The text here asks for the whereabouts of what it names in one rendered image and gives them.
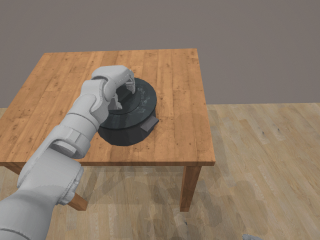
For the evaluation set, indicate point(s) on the lid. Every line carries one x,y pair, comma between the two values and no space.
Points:
135,110

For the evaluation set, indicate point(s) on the knob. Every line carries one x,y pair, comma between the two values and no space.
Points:
123,94

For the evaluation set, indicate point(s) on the table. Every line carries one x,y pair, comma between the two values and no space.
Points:
182,137

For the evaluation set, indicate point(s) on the left robot forearm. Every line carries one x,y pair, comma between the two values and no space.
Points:
73,135

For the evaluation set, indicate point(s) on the robot left hand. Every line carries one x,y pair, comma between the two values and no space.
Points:
120,75

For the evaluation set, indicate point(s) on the pot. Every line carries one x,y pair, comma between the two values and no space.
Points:
131,136

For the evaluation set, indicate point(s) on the robot left upper arm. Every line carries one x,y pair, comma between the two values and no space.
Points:
26,214

